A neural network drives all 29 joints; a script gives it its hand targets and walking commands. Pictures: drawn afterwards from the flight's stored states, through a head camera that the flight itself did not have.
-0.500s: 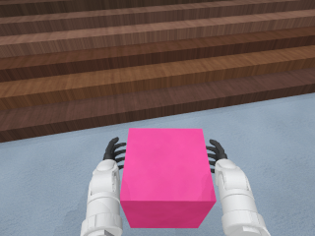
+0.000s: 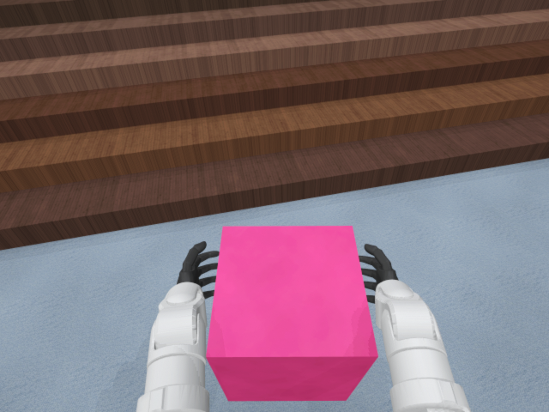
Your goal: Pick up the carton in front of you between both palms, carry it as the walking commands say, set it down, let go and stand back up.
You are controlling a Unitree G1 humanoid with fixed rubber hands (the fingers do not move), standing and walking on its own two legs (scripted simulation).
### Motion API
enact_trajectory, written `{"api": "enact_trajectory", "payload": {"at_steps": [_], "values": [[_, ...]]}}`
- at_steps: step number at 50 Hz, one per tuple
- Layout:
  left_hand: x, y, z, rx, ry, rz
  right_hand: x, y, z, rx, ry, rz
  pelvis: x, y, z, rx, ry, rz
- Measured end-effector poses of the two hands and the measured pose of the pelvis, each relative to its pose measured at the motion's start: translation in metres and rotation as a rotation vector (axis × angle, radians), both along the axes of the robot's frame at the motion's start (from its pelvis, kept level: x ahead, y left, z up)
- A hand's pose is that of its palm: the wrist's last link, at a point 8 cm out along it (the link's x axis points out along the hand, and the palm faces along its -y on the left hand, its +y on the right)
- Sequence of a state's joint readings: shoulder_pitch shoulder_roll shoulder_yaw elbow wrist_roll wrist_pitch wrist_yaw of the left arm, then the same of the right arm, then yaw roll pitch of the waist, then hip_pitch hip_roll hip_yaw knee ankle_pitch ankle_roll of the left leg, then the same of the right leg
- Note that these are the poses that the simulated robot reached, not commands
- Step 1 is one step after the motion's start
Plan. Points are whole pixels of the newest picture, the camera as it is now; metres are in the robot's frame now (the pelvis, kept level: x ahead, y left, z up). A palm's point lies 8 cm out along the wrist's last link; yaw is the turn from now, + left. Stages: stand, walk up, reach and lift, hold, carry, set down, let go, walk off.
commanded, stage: reach and lift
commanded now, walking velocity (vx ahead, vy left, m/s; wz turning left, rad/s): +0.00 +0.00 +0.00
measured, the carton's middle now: (287, 317) +0.30 +0.01 -0.05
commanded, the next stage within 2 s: hold in 0.32 s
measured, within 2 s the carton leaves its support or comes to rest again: neither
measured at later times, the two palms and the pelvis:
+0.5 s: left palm (185, 290) +0.29 +0.16 +0.06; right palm (390, 291) +0.29 -0.14 +0.05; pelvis +0.00 +0.00 +0.00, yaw +1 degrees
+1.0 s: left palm (183, 295) +0.28 +0.16 +0.07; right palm (391, 294) +0.28 -0.14 +0.06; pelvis -0.01 +0.00 +0.00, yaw +0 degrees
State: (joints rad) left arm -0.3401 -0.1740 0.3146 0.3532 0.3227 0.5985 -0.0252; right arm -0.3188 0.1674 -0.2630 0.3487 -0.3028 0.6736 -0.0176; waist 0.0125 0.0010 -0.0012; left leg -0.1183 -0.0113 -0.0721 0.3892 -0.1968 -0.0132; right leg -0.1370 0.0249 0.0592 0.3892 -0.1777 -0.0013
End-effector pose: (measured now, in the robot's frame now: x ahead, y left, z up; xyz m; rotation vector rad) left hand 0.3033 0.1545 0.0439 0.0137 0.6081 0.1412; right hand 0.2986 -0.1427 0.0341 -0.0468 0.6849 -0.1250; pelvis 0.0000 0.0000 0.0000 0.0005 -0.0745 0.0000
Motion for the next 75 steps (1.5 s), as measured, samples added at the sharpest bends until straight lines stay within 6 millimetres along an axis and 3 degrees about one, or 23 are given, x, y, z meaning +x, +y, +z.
{"api": "enact_trajectory", "payload": {"at_steps": [10,20,26,34,47,75], "values": [[-0.005,0.003,-0.003,-0.003,0.023,-0.002,-0.004,0.002,-0.002,-0.011,0.022,0.012,0.002,0.002,0.0,-0.003,-0.019,0.006],[-0.003,0.001,0.009,-0.003,-0.003,-0.002,-0.006,0.001,0.008,-0.005,-0.005,-0.002,0.001,0.002,0.0,-0.004,-0.036,0.005],[-0.014,0.002,0.021,0.011,-0.024,-0.009,-0.015,0.001,0.019,-0.012,-0.025,0.017,0.002,0.002,0.002,-0.004,-0.054,0.009],[-0.024,0.001,0.015,0.011,0.011,-0.01,-0.026,0.001,0.013,-0.012,0.01,0.02,-0.007,0.002,0.0,-0.003,-0.08,0.008],[-0.022,0.001,0.022,-0.005,-0.015,0.008,-0.021,0.001,0.023,-0.012,-0.016,0.009,-0.012,0.0,-0.001,-0.003,-0.081,0.005],[-0.018,0.003,0.019,0.005,0.001,-0.011,-0.021,0.003,0.018,-0.013,-0.003,0.012,-0.002,0.005,0.002,-0.004,-0.074,0.007]]}}
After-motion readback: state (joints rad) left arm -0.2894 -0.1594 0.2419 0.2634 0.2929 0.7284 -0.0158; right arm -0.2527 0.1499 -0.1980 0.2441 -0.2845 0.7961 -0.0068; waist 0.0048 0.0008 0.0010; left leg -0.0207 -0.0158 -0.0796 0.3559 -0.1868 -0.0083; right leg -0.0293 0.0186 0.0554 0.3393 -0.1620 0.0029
